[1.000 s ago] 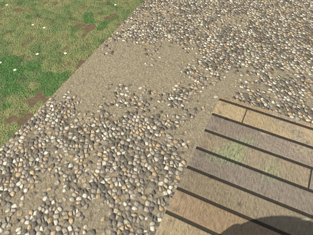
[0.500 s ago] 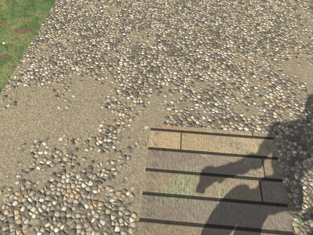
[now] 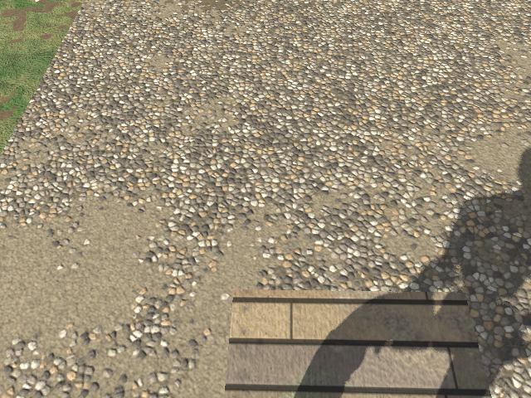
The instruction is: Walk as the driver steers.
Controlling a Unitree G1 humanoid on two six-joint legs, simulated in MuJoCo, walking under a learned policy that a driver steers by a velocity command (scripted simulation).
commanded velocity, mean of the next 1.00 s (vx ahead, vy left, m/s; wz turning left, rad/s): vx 0.50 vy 0.00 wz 0.52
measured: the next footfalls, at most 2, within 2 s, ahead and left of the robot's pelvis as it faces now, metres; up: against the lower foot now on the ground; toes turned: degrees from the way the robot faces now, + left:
left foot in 0.26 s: +0.27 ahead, +0.09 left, +0.00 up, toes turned +13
right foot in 0.78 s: +0.63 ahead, +0.03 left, +0.00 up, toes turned +29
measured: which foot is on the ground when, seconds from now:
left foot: up 0.00-0.24, down 0.26-0.78, up 0.80-1.00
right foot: down 0.00-0.26, up 0.28-0.76, down 0.78-1.00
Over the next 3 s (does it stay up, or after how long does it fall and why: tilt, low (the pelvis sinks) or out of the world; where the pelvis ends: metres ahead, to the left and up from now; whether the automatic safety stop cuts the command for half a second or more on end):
stays up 0.91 0.58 0.00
